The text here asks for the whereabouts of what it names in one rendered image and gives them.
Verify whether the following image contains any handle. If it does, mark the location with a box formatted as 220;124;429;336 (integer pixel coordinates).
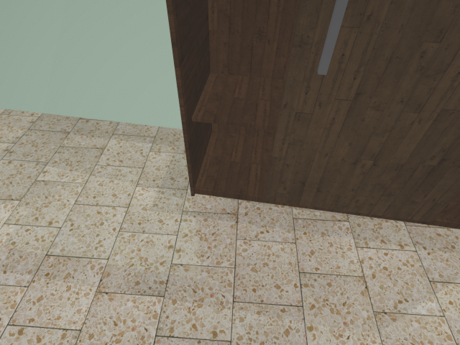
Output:
318;0;348;75

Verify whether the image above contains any wardrobe door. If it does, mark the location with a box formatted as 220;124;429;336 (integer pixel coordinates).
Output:
264;0;460;222
437;193;460;219

